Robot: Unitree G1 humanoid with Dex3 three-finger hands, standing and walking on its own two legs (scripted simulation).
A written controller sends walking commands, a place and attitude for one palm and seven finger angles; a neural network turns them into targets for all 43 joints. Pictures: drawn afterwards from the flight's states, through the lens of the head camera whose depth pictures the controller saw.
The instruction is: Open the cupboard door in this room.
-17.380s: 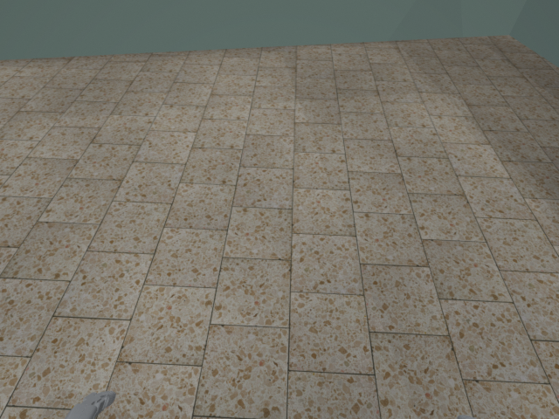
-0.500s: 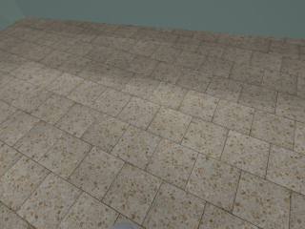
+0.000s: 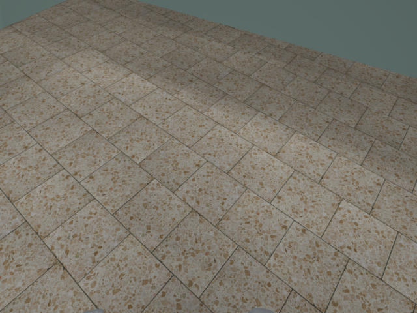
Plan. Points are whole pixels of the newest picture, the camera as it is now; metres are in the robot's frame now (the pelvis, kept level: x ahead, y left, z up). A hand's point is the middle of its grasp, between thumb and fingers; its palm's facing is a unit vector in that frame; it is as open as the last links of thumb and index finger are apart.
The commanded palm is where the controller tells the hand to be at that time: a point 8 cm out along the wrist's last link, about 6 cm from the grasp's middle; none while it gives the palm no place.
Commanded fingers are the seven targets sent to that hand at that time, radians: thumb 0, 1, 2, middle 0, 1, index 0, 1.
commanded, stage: turn or walk to find it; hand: left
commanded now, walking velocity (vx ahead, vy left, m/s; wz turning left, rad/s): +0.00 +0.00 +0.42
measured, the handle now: out of the picture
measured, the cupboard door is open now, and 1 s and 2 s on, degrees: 0 0 0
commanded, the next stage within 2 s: none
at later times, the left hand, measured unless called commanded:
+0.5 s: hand out of the picture -0.01 +0.17 -0.17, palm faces +0.26 -0.94 -0.24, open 7.3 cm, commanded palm none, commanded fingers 0.00 0.90 0.90 -0.20 -0.30 -0.20 -0.30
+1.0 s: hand out of the picture -0.03 +0.22 -0.16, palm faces +0.42 -0.87 -0.26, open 7.3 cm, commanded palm none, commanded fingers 0.00 0.90 0.90 -0.20 -0.30 -0.20 -0.30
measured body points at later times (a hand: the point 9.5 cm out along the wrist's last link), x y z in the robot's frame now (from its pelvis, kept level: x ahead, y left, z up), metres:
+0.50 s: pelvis -0.02 -0.03 +0.00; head +0.03 -0.03 +0.44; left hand -0.02 +0.22 -0.15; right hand +0.09 -0.27 -0.16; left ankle -0.07 +0.11 -0.70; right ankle +0.01 -0.14 -0.74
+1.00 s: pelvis -0.04 -0.01 +0.00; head -0.01 +0.00 +0.45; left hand -0.05 +0.26 -0.14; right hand +0.11 -0.21 -0.15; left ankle -0.06 +0.09 -0.74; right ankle +0.01 -0.15 -0.70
